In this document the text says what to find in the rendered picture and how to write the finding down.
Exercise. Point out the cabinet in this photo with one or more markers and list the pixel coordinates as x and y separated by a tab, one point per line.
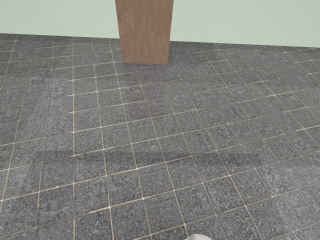
144	30

